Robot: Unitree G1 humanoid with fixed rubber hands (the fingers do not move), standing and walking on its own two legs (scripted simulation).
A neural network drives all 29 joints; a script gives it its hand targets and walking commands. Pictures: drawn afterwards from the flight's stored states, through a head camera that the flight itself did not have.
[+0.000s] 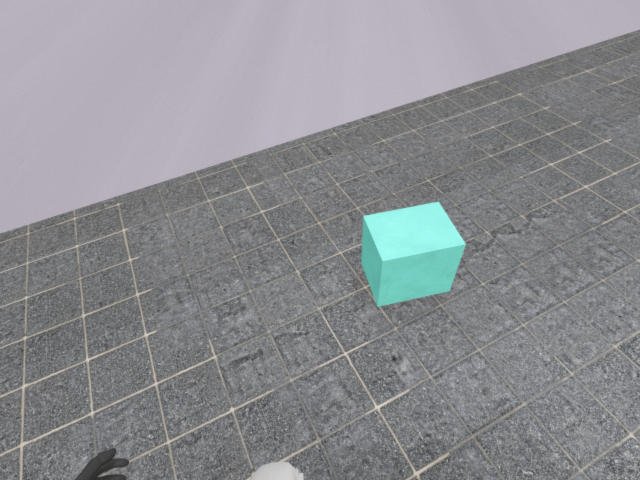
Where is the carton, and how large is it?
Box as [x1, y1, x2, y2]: [361, 202, 465, 306]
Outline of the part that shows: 438,202 363,216 361,263 377,306 449,290 465,244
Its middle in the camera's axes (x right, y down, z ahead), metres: +0.31 +0.05 +1.41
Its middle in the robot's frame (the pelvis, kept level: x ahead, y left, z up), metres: +0.96 -0.23 -0.61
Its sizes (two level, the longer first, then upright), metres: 0.284 0.214 0.267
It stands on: the floor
